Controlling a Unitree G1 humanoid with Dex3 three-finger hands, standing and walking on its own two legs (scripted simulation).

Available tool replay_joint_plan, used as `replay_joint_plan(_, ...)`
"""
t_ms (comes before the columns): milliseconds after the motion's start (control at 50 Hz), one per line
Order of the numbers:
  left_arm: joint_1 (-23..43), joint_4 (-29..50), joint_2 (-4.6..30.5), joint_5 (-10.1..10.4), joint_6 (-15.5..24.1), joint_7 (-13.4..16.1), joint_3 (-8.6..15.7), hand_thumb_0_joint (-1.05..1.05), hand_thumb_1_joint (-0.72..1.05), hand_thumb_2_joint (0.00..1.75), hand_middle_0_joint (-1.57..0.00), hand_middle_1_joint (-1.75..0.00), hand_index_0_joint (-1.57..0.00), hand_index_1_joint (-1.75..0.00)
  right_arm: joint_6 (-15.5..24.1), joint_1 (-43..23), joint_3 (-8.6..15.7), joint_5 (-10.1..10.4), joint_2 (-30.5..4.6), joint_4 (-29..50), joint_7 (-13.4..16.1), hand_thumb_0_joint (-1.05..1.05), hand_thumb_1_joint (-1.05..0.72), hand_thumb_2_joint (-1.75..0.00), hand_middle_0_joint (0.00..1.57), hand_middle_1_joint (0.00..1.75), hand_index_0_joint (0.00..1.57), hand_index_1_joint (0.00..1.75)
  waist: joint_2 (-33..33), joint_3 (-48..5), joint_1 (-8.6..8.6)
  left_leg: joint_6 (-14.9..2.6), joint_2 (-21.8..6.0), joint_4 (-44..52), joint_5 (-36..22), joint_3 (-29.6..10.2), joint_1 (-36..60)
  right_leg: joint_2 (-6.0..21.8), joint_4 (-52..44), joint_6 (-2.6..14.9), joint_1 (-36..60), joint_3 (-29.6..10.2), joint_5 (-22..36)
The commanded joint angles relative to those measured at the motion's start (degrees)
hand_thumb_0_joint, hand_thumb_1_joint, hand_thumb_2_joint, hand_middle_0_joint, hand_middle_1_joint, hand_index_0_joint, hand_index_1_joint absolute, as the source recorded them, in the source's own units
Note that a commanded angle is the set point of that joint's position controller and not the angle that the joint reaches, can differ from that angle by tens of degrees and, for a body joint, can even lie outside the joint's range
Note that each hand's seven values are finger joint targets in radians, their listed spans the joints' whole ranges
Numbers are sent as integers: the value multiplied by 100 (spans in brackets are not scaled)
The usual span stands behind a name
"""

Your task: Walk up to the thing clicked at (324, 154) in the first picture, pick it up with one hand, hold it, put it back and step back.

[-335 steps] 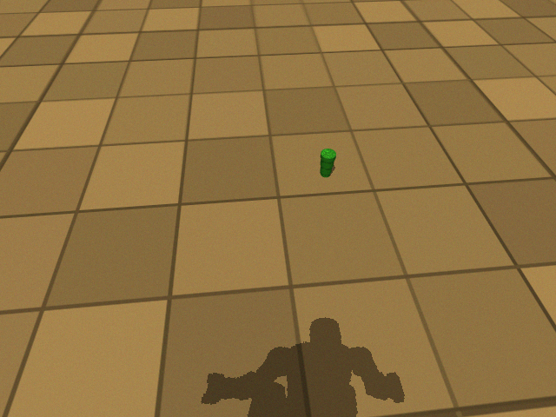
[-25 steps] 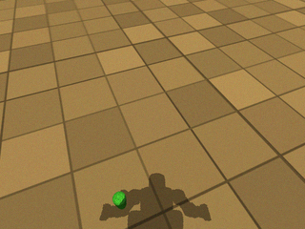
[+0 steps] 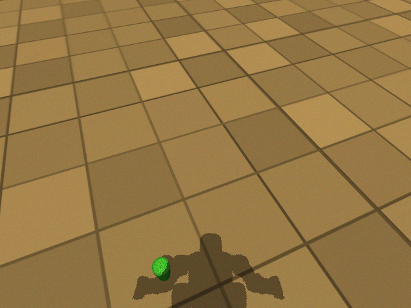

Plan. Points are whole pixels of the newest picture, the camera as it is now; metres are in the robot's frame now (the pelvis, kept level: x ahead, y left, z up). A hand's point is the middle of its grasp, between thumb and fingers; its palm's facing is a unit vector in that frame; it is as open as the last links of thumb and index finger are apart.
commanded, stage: stand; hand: left
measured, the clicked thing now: (162, 271) +0.37 +0.20 -0.71
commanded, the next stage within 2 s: go down in 0.32 s
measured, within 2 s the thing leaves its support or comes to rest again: neither
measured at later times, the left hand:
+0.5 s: hand out of the picture +0.09 +0.25 -0.16, palm faces +0.03 -0.94 -0.33, open 7.8 cm
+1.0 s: hand out of the picture +0.14 +0.28 -0.20, palm faces +0.07 -0.95 -0.32, open 16.7 cm
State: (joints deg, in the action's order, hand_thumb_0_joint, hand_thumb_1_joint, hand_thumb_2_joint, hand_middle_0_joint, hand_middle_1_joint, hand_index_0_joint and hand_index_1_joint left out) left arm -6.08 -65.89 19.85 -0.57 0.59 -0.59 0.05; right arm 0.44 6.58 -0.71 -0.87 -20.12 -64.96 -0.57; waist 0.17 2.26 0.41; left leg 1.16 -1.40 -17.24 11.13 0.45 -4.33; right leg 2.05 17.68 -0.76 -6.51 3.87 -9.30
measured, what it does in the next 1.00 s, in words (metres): lowers itself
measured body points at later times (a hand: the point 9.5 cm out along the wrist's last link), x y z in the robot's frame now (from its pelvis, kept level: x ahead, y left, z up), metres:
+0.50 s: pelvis -0.01 +0.00 +0.00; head +0.02 +0.00 +0.45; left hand +0.09 +0.30 -0.13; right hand +0.08 -0.29 -0.13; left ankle -0.02 +0.13 -0.75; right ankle +0.00 -0.12 -0.75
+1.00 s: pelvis -0.02 +0.01 -0.06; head +0.05 +0.03 +0.38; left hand +0.13 +0.33 -0.18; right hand +0.11 -0.25 -0.16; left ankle -0.02 +0.13 -0.75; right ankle +0.00 -0.12 -0.75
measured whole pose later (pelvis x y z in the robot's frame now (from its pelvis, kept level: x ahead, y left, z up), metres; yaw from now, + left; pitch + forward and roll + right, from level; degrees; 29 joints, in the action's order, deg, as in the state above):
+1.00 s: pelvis -0.02 +0.01 -0.06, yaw -1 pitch +13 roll -2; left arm -9.3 -37.9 19.0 -2.1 -7.4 -3.4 13.3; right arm 6.2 14.5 1.3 0.9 -14.2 -36.0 2.0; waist -0.4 -4.4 -1.6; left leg 0.1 -2.3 -55.4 27.1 0.3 -41.1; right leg 2.3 52.1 -1.3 -42.1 2.6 -22.7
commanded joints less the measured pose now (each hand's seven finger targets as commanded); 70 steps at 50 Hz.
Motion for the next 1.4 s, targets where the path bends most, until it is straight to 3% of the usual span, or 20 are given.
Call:
replay_joint_plan(0, 193, 357, 1246, -2, 104, 93, 236, 0, 90, 90, -20, -30, -20, -30, 121, -228, 250, 25, -1208, 350, 103, 0, -90, -90, 20, 30, 20, 30, 24, -367, -14, -165, -667, 291, -872, -473, -172, 657, -209, 155, 247, -572, 731)
replay_joint_plan(380, 198, 397, 1264, -3, 130, 108, 226, 0, 90, 90, -20, -30, -20, -30, 111, -234, 265, 25, -1221, 385, 100, 0, -90, -90, 20, 30, 20, 30, -12, -408, -20, -194, -672, 236, -969, -479, -185, 687, -226, 132, 340, -581, 883)
replay_joint_plan(400, 176, 397, 1259, -14, 129, 107, 221, 0, 82, 82, -12, -22, -12, -22, 111, -214, 267, 16, -1218, 387, 100, 0, -94, -90, 20, 29, 20, 29, -43, -385, -26, -178, -656, 243, -906, -467, -185, 668, -236, 127, 274, -560, 809)
replay_joint_plan(420, 2187, 2408, 307, 315, 643, 186, 248, 0, 74, 74, -4, -14, -4, -14, 377, -131, 17, 418, -232, 1974, 225, 0, -98, -92, 20, 30, 20, 30, 48, 266, -745, -178, 172, -165, -50, 255, -832, -119, 90, 90, -1119, -198, 267)
replay_joint_plan(440, 2789, 2104, 660, 300, 595, 243, 412, 0, 66, 66, -1, -6, -3, -6, 374, 207, 75, 414, -422, 1624, 281, 0, -97, -92, 20, 30, 20, 30, 3, -79, -561, -193, 202, -250, 64, 230, -828, -112, 153, 87, -833, -139, 68)
replay_joint_plan(460, 1550, 933, 1096, 179, 344, 257, 671, 0, 58, 58, -1, -4, -2, -3, 311, 417, 175, 444, -603, 1637, 338, 0, -97, -92, 20, 30, 20, 30, -183, 41, -375, -183, 184, -329, 110, 226, -1037, -160, 188, 124, -844, -76, -130)
replay_joint_plan(480, 1367, 612, 1238, 73, 226, 196, 817, 0, 50, 50, -2, -4, -3, -3, 273, 497, 245, 401, -605, 1769, 338, 0, -98, -92, 20, 30, 20, 30, -300, -215, -317, -201, 210, -616, 41, 219, -1213, -155, 365, 129, -927, -76, -120)
replay_joint_plan(500, 1844, 828, 1438, -4, 233, 143, 944, 0, 42, 42, -3, -5, -4, -4, 293, 536, 295, 367, -601, 1918, 346, 0, -98, -92, 20, 30, 20, 30, -350, -472, -278, -211, 188, -787, -45, 162, -1314, -149, 598, 136, -949, -74, -12)
replay_joint_plan(520, 1802, 852, 1526, -108, 280, 100, 1098, 0, 34, 34, -2, -5, -3, -4, 331, 613, 400, 293, -585, 2037, 356, 0, -97, -92, 20, 30, 20, 30, -234, -969, -187, -189, 186, -952, -207, 149, -1355, -119, 840, 134, -842, -114, 220)
replay_joint_plan(580, 345, 693, 1343, -296, 69, -30, 1395, 0, 10, 14, -5, -5, -6, -4, 383, 831, 523, 192, -483, 2397, 275, 0, -95, -91, 20, 30, 20, 30, 167, -1536, 147, -119, 269, -1359, -573, 167, -1761, -100, 1315, 193, -719, -155, 506)
replay_joint_plan(660, 525, 1199, 1104, -284, -251, -99, 1385, 0, -10, 9, -6, -5, -7, -4, 423, 708, 522, 236, -408, 2820, 247, 0, -92, -90, 20, 30, 20, 30, 184, -1334, -30, -110, 222, -1651, -491, 98, -2052, -163, 1550, 203, -1223, -118, 328)
replay_joint_plan(720, 293, 1498, 1269, -290, -341, -132, 1654, 0, -29, 6, -7, -5, -7, -4, 493, 656, 562, 225, -422, 3137, 211, 0, -90, -90, 20, 30, 20, 30, 153, -1520, 2, -110, 160, -2108, -341, 60, -2488, -190, 1996, 215, -1638, -84, 102)
replay_joint_plan(860, 267, 3279, 1059, -172, -466, -222, 1582, 0, -53, 1, -9, -6, -9, -6, 752, 746, 580, 220, -320, 3560, 292, 0, -88, -89, 20, 30, 20, 30, 374, -1808, -187, -110, 57, -2712, 258, -54, -2957, -205, 2699, 202, -2556, -97, -456)
replay_joint_plan(960, -290, 4029, 1269, -132, -754, -180, 1822, 0, -56, 2, -9, -6, -9, -6, 929, 727, 576, 201, -364, 3734, 407, 0, -86, -89, 20, 30, 20, 30, 435, -1992, -160, -83, -9, -3015, 274, -158, -3175, -206, 3062, 196, -2868, -63, -540)
replay_joint_plan(1040, -557, 4306, 1042, -73, -1026, -206, 1695, 0, -58, 0, -9, -4, -9, -4, 1040, 685, 508, 176, -303, 3792, 484, 0, -86, -89, 20, 30, 20, 30, 430, -1808, -256, -62, -21, -3240, 330, -220, -3457, -207, 3299, 191, -3209, -40, -640)
replay_joint_plan(1120, -847, 4728, 1240, -28, -1156, -258, 1971, 0, -55, 2, -9, -6, -9, -6, 1125, 695, 510, 145, -293, 3884, 537, 0, -86, -89, 20, 30, 20, 30, 559, -2032, -218, -67, -5, -3509, 174, -186, -3558, -193, 3516, 197, -3285, -44, -521)
replay_joint_plan(1160, -961, 4665, 995, 24, -1198, -330, 1830, 0, -57, 1, -9, -5, -9, -5, 1174, 612, 458, 142, -234, 3948, 558, 0, -87, -89, 20, 30, 20, 30, 382, -1962, -279, -85, 9, -3655, 226, -190, -3760, -188, 3591, 185, -3419, -40, -556)
replay_joint_plan(1200, -994, 4858, 1220, 64, -1157, -369, 2088, 0, -55, 1, -9, -5, -9, -5, 1217, 597, 470, 128, -233, 3995, 569, 0, -87, -89, 20, 30, 20, 30, 511, -2024, -204, -109, 36, -3781, 398, -178, -3913, -179, 3673, 182, -3542, -64, -674)
replay_joint_plan(1320, -1210, 4842, 1212, 202, -837, -610, 2276, 0, -56, 2, -9, -6, -9, -5, 1374, 544, 488, 105, -245, 4077, 535, 0, -89, -89, 20, 30, 20, 30, 478, -2101, -187, -122, 29, -4161, 520, -217, -4343, -175, 4146, 199, -4055, -75, -816)
replay_joint_plan(1380, -507, 4812, 1532, 285, -443, -791, 2515, 0, -57, 1, -9, -5, -9, -5, 1444, 527, 502, 86, -303, 4026, 528, 0, -91, -90, 20, 30, 20, 30, 478, -2229, -284, -150, 37, -4606, 630, -232, -4780, -145, 4533, 189, -4499, -128, -870)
